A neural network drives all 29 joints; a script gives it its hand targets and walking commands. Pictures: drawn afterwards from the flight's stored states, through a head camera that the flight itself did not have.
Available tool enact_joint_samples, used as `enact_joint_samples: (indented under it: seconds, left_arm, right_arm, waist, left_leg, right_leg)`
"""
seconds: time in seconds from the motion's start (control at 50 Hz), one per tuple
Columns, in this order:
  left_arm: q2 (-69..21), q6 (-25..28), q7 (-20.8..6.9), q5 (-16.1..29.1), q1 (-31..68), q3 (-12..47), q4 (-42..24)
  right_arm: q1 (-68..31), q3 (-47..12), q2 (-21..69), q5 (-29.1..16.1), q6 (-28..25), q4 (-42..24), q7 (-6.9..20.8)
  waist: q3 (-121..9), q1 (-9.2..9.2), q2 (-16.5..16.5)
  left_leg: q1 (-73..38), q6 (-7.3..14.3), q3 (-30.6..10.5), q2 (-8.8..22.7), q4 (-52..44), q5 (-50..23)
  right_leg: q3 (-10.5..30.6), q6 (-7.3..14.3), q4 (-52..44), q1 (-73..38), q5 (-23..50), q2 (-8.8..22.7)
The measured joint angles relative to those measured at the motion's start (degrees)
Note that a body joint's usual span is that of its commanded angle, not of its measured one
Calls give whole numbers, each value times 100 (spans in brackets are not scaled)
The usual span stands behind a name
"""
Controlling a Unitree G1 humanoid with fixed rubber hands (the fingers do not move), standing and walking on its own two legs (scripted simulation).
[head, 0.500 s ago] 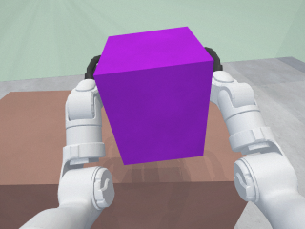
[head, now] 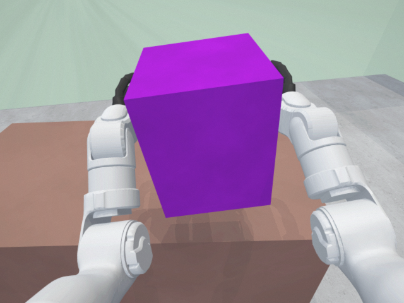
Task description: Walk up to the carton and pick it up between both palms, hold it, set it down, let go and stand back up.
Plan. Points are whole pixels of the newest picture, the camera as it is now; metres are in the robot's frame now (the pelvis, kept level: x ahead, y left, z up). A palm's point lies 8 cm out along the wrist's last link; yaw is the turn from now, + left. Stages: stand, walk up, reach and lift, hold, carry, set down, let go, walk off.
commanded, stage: hold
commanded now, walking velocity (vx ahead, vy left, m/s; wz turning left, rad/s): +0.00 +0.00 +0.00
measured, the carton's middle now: (206, 125) +0.36 -0.01 +0.24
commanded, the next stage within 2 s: none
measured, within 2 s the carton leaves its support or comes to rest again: neither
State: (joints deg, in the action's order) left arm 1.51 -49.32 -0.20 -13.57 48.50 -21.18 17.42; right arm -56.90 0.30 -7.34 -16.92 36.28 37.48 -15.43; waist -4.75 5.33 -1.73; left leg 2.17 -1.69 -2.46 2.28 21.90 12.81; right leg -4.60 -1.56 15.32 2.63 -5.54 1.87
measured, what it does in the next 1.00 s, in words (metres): stands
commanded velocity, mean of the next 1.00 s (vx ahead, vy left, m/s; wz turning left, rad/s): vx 0.00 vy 0.00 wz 0.00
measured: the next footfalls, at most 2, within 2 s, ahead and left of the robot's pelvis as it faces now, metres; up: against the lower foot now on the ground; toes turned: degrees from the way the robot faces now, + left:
none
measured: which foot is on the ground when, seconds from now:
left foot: down 0.00-1.00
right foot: down 0.00-1.00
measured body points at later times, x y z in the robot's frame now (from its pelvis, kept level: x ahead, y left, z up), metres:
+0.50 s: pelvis +0.00 +0.00 +0.00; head -0.09 +0.00 +0.44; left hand +0.38 +0.14 +0.27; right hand +0.38 -0.15 +0.28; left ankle +0.00 +0.13 -0.75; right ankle +0.04 -0.14 -0.75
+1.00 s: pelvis +0.00 +0.00 +0.00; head -0.08 +0.00 +0.44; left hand +0.38 +0.14 +0.27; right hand +0.38 -0.15 +0.28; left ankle +0.00 +0.13 -0.75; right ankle +0.04 -0.14 -0.75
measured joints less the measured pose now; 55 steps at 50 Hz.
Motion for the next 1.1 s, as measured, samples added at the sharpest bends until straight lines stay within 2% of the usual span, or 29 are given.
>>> enact_joint_samples:
  seconds: [0.14, 0.26, 0.4, 0.54, 1.1]
  left_arm:
    - [-61, -40, -10, -68, -46, -30, -118]
    - [-40, -16, -38, -95, 40, -33, 83]
    - [-5, -24, 3, -17, -60, 54, -142]
    - [-27, -9, -10, -101, 132, -53, 215]
    - [-39, -72, -44, -38, -106, -10, -141]
  right_arm:
    - [74, -36, -11, -64, -21, -63, -7]
    - [39, 25, -2, 25, 26, 25, 17]
    - [47, 14, 11, -16, -14, -92, 2]
    - [-53, 109, 10, 65, 14, 177, 50]
    - [135, -49, 12, -48, 88, -161, -43]
  waist:
    - [19, -2, 10]
    - [40, -28, 32]
    - [36, 18, -15]
    - [6, -22, 24]
    - [3, -6, 17]
  left_leg:
    - [-57, 5, 7, 2, 12, 20]
    - [-67, 9, 6, -13, -1, 8]
    - [-4, -5, -12, 10, 55, 25]
    - [-22, -6, -2, -5, -37, -31]
    - [-42, 1, -3, -5, 2, 18]
  right_leg:
    - [8, -6, -6, -63, -8, -3]
    - [11, -3, 32, -50, -26, 12]
    - [-3, 5, 2, -31, 2, -13]
    - [9, 19, 34, 10, -10, 3]
    - [16, -3, 6, -40, -23, -1]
